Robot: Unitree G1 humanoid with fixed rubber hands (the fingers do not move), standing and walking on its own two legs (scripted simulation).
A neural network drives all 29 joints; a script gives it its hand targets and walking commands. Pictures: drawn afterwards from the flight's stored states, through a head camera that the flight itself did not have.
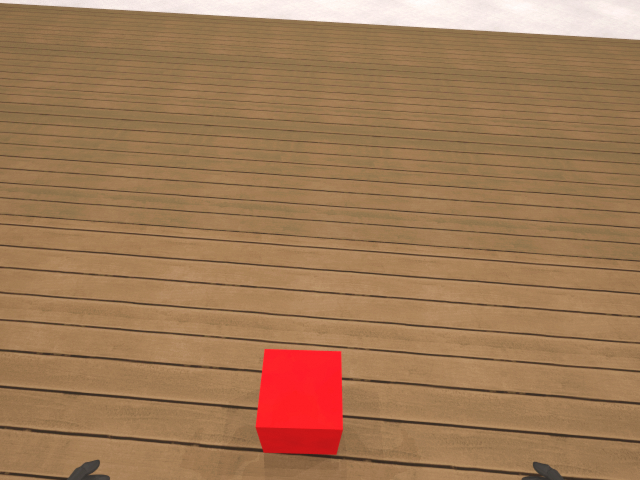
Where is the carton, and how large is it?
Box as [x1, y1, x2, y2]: [256, 349, 342, 454]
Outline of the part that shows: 265,349 256,419 256,429 263,451 335,454 342,430 340,351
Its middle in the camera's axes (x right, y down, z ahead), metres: -0.05 +0.46 +1.10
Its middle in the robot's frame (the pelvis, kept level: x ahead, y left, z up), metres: +0.43 +0.03 -0.66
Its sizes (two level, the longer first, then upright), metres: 0.210 0.200 0.250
